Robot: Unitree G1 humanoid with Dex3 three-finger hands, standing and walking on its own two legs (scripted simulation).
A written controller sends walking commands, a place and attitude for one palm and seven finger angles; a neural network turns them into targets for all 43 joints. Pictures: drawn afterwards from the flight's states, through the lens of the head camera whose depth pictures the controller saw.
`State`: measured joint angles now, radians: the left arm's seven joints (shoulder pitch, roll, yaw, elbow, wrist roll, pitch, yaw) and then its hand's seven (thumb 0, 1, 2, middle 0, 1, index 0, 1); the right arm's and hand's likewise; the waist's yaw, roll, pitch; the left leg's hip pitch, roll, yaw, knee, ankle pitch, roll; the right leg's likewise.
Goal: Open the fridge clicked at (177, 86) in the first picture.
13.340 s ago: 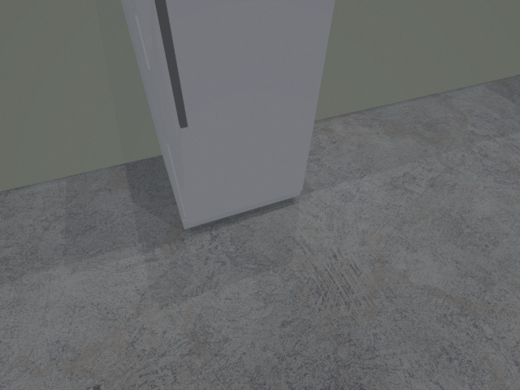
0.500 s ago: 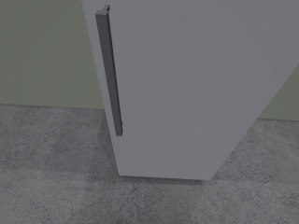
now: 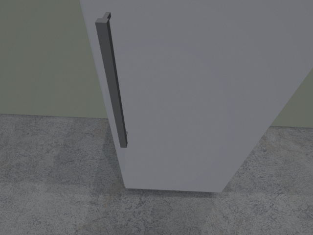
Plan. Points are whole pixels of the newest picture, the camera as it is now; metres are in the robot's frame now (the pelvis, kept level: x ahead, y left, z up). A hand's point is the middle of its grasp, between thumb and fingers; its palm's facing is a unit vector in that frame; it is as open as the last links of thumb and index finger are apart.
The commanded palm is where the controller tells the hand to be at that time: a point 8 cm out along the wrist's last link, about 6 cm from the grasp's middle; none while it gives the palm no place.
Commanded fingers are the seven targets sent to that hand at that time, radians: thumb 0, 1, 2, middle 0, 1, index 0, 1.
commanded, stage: look again from close up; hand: left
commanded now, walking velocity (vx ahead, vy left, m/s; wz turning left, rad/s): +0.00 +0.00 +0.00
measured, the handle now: (117, 96) +0.47 +0.15 +0.10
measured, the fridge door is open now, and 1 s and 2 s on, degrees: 0 0 0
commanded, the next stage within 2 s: raise the hand to about handle height in 0.52 s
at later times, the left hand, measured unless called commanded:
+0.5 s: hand out of the picture +0.05 +0.22 -0.17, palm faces -0.05 -0.95 -0.30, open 7.4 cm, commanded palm none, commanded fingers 0.00 0.90 0.90 -0.20 -0.30 -0.20 -0.30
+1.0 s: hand (77, 225) +0.16 +0.21 -0.06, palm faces +0.05 -1.00 -0.03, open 8.4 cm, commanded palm +0.14 +0.27 -0.04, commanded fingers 0.00 0.43 0.70 -0.23 -0.60 -0.23 -0.60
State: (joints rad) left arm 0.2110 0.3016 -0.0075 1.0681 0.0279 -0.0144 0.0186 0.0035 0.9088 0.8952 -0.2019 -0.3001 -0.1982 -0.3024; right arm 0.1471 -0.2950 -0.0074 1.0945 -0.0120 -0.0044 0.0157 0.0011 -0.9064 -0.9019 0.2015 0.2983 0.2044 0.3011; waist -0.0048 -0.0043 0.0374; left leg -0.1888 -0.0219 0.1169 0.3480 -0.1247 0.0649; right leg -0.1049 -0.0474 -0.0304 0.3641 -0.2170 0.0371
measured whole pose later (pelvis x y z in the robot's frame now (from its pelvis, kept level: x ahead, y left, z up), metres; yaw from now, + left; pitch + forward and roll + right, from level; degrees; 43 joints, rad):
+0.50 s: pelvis +0.01 -0.01 +0.00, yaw +0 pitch -2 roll +0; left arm 0.20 0.29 -0.01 1.09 0.02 -0.01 0.02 0.00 0.91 0.90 -0.20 -0.30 -0.20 -0.30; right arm 0.17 -0.29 0.00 1.12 -0.01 0.00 0.01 0.00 -0.91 -0.90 0.20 0.30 0.20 0.30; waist -0.01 0.00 0.04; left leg -0.17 -0.01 0.12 0.33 -0.12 0.05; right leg -0.09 -0.03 -0.03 0.34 -0.22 0.02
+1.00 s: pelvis -0.02 -0.05 -0.09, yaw +2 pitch +11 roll -1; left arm 0.34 0.30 0.36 0.33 -0.39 -0.52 -0.55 0.01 0.66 0.79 -0.22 -0.46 -0.22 -0.46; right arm 0.17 -0.27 -0.03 0.55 0.03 -0.28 -0.02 0.01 -0.90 -0.90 0.20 0.30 0.20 0.30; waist 0.02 -0.01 -0.12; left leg -0.86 0.06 0.04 1.09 -0.41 0.01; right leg -0.75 0.00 -0.09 1.10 -0.55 -0.04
